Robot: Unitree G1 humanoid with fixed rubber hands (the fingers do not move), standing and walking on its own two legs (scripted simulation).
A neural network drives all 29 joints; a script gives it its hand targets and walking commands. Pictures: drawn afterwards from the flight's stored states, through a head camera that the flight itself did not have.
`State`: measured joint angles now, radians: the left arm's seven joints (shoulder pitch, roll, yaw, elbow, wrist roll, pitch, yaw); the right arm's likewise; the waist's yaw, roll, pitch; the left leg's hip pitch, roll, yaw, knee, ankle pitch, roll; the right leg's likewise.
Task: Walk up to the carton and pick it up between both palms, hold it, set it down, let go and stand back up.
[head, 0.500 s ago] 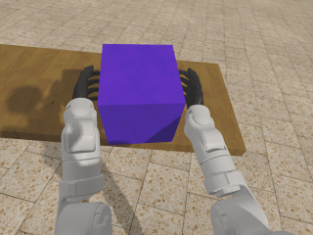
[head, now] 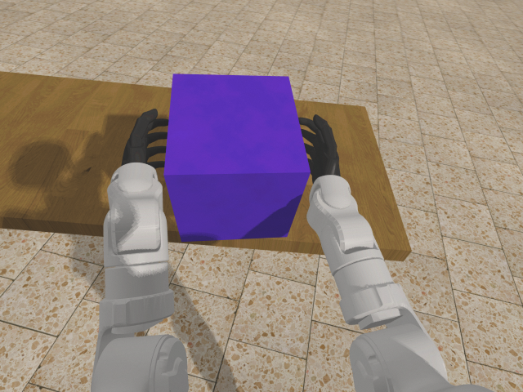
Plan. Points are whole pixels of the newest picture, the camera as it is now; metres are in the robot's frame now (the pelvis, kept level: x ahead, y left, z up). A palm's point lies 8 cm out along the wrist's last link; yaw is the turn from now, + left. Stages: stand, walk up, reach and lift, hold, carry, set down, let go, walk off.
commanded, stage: hold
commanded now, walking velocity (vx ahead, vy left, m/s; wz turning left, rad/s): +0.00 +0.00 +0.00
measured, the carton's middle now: (233, 160) +0.40 +0.01 +0.14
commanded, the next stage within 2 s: none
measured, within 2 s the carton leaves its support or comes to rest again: neither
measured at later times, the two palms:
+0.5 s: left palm (138, 167) +0.36 +0.14 +0.17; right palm (322, 171) +0.36 -0.12 +0.16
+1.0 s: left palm (139, 166) +0.36 +0.14 +0.17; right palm (323, 171) +0.36 -0.12 +0.16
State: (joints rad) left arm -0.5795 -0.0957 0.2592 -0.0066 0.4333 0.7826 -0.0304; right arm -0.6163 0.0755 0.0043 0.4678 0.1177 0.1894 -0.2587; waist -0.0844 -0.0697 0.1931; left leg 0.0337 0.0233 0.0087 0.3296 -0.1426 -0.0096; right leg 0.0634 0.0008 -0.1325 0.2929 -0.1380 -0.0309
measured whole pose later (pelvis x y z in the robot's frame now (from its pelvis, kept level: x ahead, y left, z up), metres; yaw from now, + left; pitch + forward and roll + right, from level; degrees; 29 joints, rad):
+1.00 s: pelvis +0.00 +0.00 +0.00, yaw +0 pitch -13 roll +0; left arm -0.58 -0.10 0.26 -0.02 0.44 0.79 -0.03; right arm -0.61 0.07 0.01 0.45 0.12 0.20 -0.26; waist -0.08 -0.07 0.20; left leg 0.04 0.02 0.01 0.33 -0.14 -0.01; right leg 0.07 0.00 -0.13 0.29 -0.14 -0.03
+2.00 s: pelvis +0.00 +0.00 +0.00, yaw +0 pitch -13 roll +0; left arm -0.57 -0.09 0.25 -0.02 0.43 0.79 -0.03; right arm -0.61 0.07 0.01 0.46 0.13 0.19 -0.26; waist -0.09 -0.07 0.19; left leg 0.03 0.02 0.01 0.33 -0.14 -0.01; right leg 0.07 0.00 -0.13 0.29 -0.14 -0.03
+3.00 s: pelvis +0.00 +0.00 +0.00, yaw +0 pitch -13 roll +0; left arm -0.58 -0.10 0.25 -0.02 0.43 0.79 -0.03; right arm -0.61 0.07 0.02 0.45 0.13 0.20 -0.27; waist -0.09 -0.07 0.20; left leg 0.03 0.02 0.01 0.33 -0.15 -0.01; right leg 0.07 0.00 -0.13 0.29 -0.14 -0.03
